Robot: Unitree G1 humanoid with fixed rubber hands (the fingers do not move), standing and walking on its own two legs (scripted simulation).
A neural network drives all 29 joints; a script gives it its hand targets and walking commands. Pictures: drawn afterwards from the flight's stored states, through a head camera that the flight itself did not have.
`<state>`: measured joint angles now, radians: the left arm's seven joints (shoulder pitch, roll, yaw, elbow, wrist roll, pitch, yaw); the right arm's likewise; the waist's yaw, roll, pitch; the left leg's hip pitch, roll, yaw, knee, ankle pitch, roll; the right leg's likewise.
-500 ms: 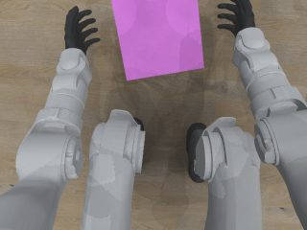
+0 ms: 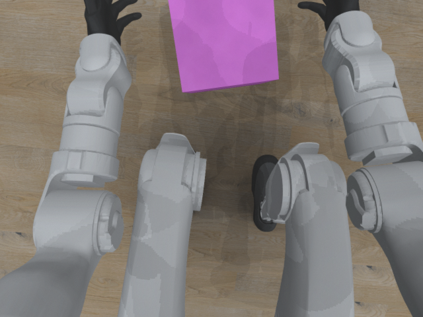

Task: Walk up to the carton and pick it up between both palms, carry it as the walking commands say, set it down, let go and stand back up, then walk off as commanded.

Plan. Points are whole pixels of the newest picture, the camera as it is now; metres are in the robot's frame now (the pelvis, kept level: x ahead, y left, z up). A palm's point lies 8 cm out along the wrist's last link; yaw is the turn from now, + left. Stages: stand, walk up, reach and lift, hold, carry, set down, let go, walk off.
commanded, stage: set down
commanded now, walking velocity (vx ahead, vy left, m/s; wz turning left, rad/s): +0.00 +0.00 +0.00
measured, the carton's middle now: (221, 37) +0.52 +0.04 -0.32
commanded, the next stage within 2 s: let go in 1.04 s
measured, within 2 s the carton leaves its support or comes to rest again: neither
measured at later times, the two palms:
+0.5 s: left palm out of the picture +0.48 +0.22 -0.02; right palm out of the picture +0.54 -0.13 -0.02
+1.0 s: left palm out of the picture +0.48 +0.21 +0.11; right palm out of the picture +0.53 -0.14 +0.11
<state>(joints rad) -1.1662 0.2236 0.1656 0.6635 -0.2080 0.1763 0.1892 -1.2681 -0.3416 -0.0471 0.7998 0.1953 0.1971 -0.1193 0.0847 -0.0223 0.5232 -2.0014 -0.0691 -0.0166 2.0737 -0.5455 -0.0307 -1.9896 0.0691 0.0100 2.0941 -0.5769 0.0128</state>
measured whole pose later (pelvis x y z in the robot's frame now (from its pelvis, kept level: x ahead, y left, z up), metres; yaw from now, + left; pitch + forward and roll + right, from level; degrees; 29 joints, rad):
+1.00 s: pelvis +0.01 +0.00 +0.23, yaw +0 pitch +23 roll +0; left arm -1.06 0.19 0.23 0.60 -0.12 0.30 0.15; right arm -1.18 -0.33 -0.14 0.78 0.09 0.30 -0.04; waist 0.08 0.00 0.44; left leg -1.28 -0.06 -0.05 1.20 -0.33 -0.01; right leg -1.27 0.07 0.06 1.22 -0.36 0.01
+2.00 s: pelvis +0.14 +0.01 +0.36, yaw +0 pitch -2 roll +0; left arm 0.21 0.19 0.05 0.43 0.02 0.07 -0.07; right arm 0.20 -0.20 -0.05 0.45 -0.02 0.07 0.05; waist 0.01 0.00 0.17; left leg -0.17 -0.04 -0.06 0.47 -0.27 0.02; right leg -0.15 0.03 0.08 0.47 -0.29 0.00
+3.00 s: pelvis +0.11 +0.01 +0.36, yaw -1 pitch -4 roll +0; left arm 0.31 0.32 0.02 0.89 0.04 -0.04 0.00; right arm 0.35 -0.31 -0.04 0.92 -0.04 -0.03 0.01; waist -0.01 -0.03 -0.12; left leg -0.18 -0.04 -0.03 0.48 -0.22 0.02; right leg -0.17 0.03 0.09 0.49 -0.25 0.01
